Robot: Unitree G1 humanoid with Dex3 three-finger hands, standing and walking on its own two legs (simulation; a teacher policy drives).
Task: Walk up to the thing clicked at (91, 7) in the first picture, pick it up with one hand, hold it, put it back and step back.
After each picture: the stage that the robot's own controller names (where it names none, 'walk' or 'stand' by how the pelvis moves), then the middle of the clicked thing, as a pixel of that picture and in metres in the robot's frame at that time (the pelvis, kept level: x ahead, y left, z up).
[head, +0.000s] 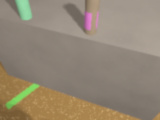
stand; (91, 11) +0.75 -0.03 +0.05
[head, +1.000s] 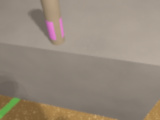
walk; (53, 19) +0.62 +0.18 +0.07
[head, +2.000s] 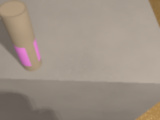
stand; (24, 41) +0.43 +0.21 +0.08
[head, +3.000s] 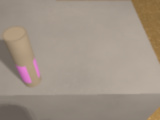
stand; (25, 60) +0.41 +0.22 +0.05
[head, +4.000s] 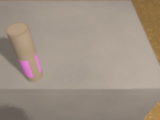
stand; (27, 55) +0.44 +0.22 +0.05
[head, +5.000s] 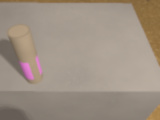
stand; (28, 57) +0.44 +0.22 +0.05
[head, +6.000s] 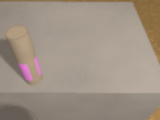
stand; (26, 59) +0.43 +0.22 +0.05
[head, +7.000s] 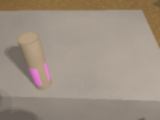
rise first; (36, 64) +0.42 +0.21 +0.05
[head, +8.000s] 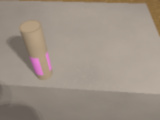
go down; (38, 53) +0.45 +0.21 +0.06
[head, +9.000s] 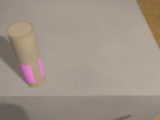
go down; (29, 59) +0.41 +0.19 +0.07
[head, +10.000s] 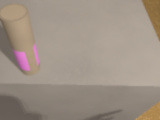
approach; (23, 45) +0.43 +0.19 +0.08
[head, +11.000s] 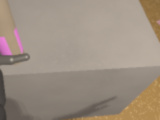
close; (3, 31) +0.46 +0.21 +0.12
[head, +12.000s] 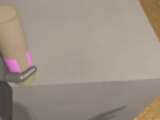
lift; (16, 52) +0.38 +0.19 +0.13
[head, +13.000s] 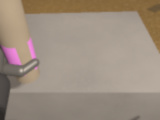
lift; (16, 41) +0.31 +0.18 +0.26
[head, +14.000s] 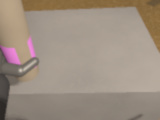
hold; (15, 40) +0.31 +0.17 +0.26
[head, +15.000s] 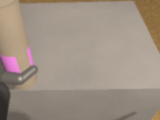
hold; (14, 49) +0.32 +0.18 +0.22
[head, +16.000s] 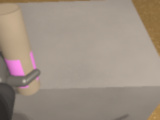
hold; (18, 55) +0.33 +0.18 +0.18
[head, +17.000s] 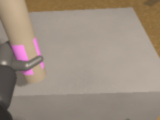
crouch; (24, 42) +0.37 +0.18 +0.21
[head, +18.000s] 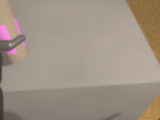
lower; (4, 22) +0.45 +0.22 +0.20
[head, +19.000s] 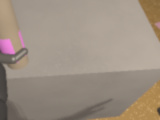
lower; (7, 34) +0.45 +0.20 +0.12
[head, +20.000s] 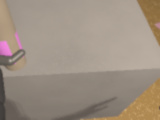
lower; (4, 35) +0.44 +0.21 +0.12
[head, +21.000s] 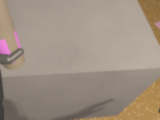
lower; (3, 34) +0.45 +0.21 +0.12
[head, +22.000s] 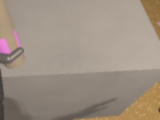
rest; (2, 33) +0.45 +0.22 +0.12
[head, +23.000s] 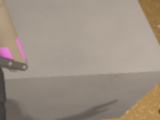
withdraw; (5, 40) +0.43 +0.21 +0.11
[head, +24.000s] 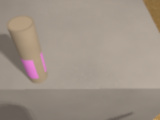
sink last; (31, 54) +0.41 +0.19 +0.09
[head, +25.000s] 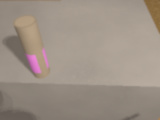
stand; (34, 50) +0.45 +0.21 +0.09
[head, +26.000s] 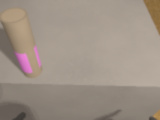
stand; (25, 48) +0.42 +0.21 +0.10
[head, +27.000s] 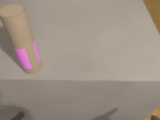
stand; (24, 43) +0.44 +0.22 +0.11
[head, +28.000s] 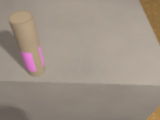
stand; (30, 48) +0.44 +0.21 +0.09
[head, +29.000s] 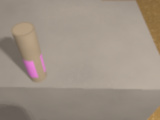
stand; (32, 56) +0.44 +0.21 +0.05
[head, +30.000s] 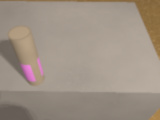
stand; (29, 59) +0.43 +0.21 +0.05
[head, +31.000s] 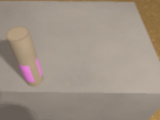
stand; (27, 60) +0.42 +0.22 +0.05
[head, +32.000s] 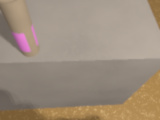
walk; (21, 27) +0.48 +0.22 +0.06
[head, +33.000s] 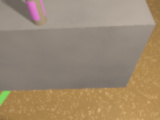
walk; out of the picture +0.70 +0.27 +0.07
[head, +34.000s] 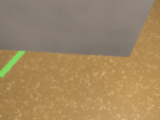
stand; out of the picture +1.02 +0.16 +0.08
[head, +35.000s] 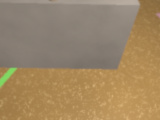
stand; out of the picture +1.03 +0.21 +0.05
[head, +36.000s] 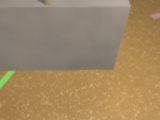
stand; out of the picture +1.05 +0.24 +0.04
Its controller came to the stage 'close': yes
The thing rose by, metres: 0.23
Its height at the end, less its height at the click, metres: +0.00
